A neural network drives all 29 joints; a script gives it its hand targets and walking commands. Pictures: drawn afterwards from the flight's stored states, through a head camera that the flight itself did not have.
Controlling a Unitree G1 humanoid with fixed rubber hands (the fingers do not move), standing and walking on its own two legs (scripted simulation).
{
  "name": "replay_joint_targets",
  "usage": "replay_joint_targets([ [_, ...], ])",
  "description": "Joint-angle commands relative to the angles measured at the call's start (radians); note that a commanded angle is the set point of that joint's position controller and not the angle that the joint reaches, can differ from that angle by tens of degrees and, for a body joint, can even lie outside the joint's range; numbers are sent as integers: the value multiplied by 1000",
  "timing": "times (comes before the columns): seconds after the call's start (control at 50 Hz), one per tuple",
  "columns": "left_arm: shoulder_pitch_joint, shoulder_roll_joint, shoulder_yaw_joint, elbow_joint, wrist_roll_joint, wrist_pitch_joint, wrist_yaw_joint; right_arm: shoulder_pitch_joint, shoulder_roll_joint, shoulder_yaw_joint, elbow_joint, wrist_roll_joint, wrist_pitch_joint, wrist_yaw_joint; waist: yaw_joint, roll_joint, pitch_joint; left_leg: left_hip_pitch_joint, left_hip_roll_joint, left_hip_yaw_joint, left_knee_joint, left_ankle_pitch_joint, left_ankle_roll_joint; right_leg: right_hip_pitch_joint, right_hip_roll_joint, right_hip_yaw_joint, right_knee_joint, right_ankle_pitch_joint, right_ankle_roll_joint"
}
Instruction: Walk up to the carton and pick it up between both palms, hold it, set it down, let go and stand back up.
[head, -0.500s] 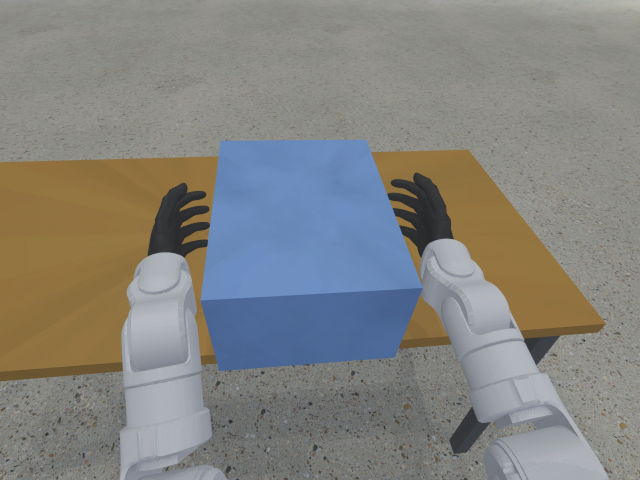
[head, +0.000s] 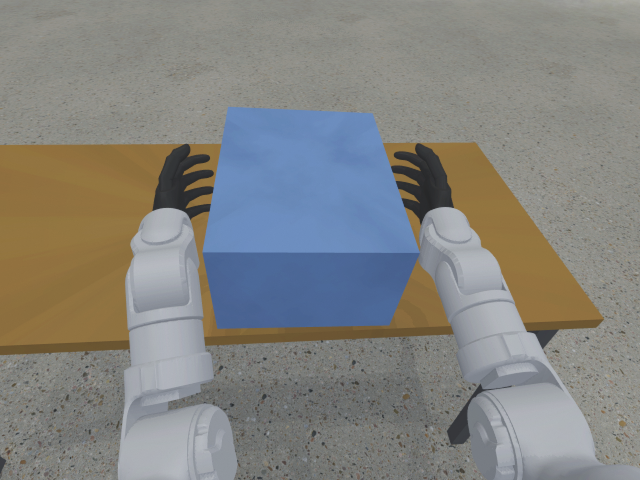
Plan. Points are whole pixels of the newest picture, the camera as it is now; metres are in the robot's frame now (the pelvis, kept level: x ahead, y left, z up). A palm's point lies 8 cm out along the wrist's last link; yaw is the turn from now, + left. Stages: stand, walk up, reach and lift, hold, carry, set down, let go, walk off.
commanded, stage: hold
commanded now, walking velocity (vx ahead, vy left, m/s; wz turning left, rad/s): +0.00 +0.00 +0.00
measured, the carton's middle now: (303, 209) +0.43 +0.02 +0.14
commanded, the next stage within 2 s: set down in 0.86 s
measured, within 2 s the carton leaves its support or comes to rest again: neither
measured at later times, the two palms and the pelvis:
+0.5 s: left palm (177, 226) +0.35 +0.17 +0.18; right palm (439, 226) +0.36 -0.14 +0.17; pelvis +0.01 +0.01 +0.00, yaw +0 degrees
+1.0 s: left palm (163, 212) +0.37 +0.19 +0.19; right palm (422, 201) +0.38 -0.12 +0.19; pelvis +0.01 +0.00 +0.00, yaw +1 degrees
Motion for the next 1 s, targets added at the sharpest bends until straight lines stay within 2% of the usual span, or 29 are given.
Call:
replay_joint_targets([
  [0.0,-581,-465,-509,-114,-142,-72,-123,-704,547,403,-271,110,-93,97,-6,90,-454,202,-36,13,19,131,7,99,5,19,-32,144,87],
  [0.06,-523,-466,-518,-149,-144,-58,-132,-644,534,418,-277,134,-80,81,-22,96,-440,220,-38,5,34,224,-7,128,15,18,-24,233,92],
  [0.18,-476,-477,-625,-336,-190,-54,-123,-576,512,487,-453,195,-74,52,-67,125,-491,329,-35,-32,116,510,-57,142,39,8,10,435,98],
  [0.26,-459,-469,-654,-385,-195,-47,-109,-533,484,479,-483,201,-60,55,-79,143,-428,361,-23,-47,126,531,-75,74,45,-1,0,366,90],
  [0.34,-435,-473,-669,-413,-193,-37,-98,-545,463,491,-544,206,-59,66,-64,144,-426,376,-15,-52,126,533,-77,46,47,-5,-7,323,82],
  [0.4,-433,-458,-648,-391,-181,-32,-95,-560,458,487,-537,198,-58,73,-49,129,-413,362,-17,-42,103,446,-67,41,44,-7,-17,265,80],
  [0.56,-545,-465,-530,-188,-140,-43,-108,-697,517,416,-372,117,-73,111,19,57,-345,199,-23,2,-25,24,6,13,10,-1,-64,-6,76],
  [0.64,-636,-473,-491,-106,-136,-62,-111,-771,558,374,-285,76,-93,124,30,43,-359,164,-29,22,-44,-72,31,1,-5,10,-80,-91,73],
  [0.7,-689,-473,-462,-30,-129,-75,-117,-800,572,324,-196,45,-102,129,22,42,-366,149,-33,28,-45,-128,39,-21,-17,25,-94,-168,69],
  [0.76,-733,-475,-454,16,-132,-92,-119,-819,570,282,-143,22,-115,133,5,60,-397,140,-34,27,-39,-140,38,-28,-21,27,-93,-187,66],
  [0.84,-753,-496,-481,19,-156,-113,-108,-836,560,263,-149,24,-133,132,-19,102,-462,157,-30,14,-17,-68,19,-3,-10,20,-68,-92,68],
  [0.86,-689,-567,-561,-18,-167,-95,-106,-796,583,282,-196,29,-139,132,-8,142,-563,254,-15,-6,-6,46,-8,50,12,15,-56,11,51],
  [0.88,-664,-585,-597,-56,-180,-88,-103,-785,569,301,-250,39,-145,130,-28,159,-603,316,-13,-10,24,161,-29,68,25,7,-52,91,48],
  [0.9,-651,-588,-620,-80,-191,-86,-101,-779,557,314,-282,47,-148,125,-42,157,-623,365,-15,-18,52,250,-46,64,34,0,-52,147,49],
  [0.94,-628,-572,-627,-119,-191,-96,-100,-751,530,328,-311,61,-152,115,-55,153,-576,378,-21,-21,81,338,-68,58,41,-6,-54,197,57],
  [0.98,-599,-542,-591,-116,-169,-109,-109,-720,508,325,-295,59,-155,114,-47,134,-460,317,-28,-19,66,302,-63,62,36,-2,-58,184,68],
])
